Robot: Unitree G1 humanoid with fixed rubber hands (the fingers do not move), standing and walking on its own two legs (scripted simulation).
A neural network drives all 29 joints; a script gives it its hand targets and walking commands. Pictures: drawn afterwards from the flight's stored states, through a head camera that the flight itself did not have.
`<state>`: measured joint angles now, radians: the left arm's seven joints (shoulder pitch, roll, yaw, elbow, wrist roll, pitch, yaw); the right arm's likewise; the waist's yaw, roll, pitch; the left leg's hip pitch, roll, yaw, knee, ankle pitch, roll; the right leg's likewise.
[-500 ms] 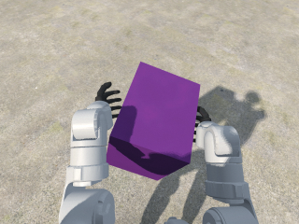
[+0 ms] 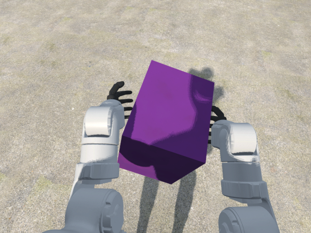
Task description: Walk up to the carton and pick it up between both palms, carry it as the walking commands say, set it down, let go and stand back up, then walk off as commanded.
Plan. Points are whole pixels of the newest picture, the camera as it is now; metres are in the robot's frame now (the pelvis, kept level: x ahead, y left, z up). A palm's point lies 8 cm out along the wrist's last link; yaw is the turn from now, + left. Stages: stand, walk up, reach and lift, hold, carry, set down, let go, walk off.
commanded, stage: carry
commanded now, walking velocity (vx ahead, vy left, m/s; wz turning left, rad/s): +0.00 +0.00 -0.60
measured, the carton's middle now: (162, 127) +0.40 -0.04 +0.01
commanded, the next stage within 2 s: none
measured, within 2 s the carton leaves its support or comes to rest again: neither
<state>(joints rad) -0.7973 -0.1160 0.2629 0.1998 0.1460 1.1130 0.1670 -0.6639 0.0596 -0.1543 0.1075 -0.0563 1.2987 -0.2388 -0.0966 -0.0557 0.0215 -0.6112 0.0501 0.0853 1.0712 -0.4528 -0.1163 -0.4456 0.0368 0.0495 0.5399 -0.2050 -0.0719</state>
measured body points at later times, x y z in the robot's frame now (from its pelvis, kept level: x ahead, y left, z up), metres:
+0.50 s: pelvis -0.04 +0.01 -0.01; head -0.02 +0.02 +0.43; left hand +0.35 +0.07 +0.08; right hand +0.26 -0.17 +0.05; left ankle -0.10 +0.16 -0.74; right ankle +0.00 -0.08 -0.69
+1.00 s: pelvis -0.06 -0.04 -0.02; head -0.01 -0.06 +0.43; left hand +0.34 -0.15 +0.08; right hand +0.16 -0.34 +0.05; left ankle +0.01 +0.08 -0.74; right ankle -0.06 -0.13 -0.71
